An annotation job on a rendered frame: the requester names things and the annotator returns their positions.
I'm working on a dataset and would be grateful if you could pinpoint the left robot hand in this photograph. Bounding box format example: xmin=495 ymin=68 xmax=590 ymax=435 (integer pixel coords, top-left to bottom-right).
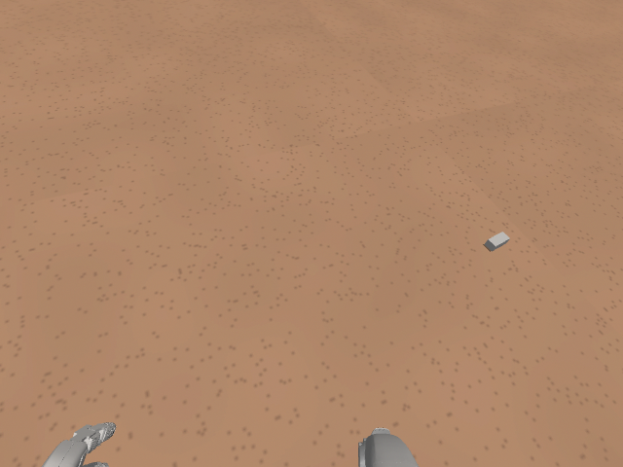
xmin=42 ymin=422 xmax=116 ymax=467

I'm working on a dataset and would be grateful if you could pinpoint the small box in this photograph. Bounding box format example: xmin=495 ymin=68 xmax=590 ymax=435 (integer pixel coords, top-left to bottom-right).
xmin=485 ymin=232 xmax=510 ymax=251

